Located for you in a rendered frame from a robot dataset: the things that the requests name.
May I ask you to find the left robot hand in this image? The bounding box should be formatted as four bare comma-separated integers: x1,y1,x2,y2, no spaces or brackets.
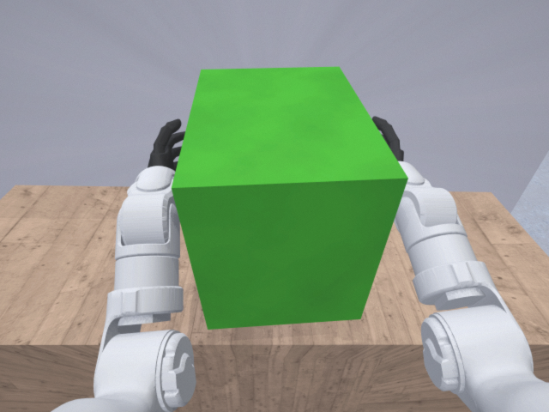
148,119,185,172

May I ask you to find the robot right upper arm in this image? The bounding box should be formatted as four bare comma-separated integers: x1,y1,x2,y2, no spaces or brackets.
421,305,549,412

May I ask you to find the pedestal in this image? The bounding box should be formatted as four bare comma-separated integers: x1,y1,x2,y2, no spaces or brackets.
0,185,549,412

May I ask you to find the robot left upper arm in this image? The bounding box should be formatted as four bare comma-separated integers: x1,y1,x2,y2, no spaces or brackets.
51,330,196,412

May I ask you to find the right robot hand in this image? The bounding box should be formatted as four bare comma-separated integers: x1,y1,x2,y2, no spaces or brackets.
372,116,404,161

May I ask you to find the robot right forearm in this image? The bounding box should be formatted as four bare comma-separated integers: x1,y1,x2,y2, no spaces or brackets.
394,161,534,372

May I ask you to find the carton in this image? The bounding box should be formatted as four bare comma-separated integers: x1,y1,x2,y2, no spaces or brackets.
172,67,408,330

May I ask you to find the robot left forearm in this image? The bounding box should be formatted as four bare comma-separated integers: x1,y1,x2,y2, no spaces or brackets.
94,166,184,398

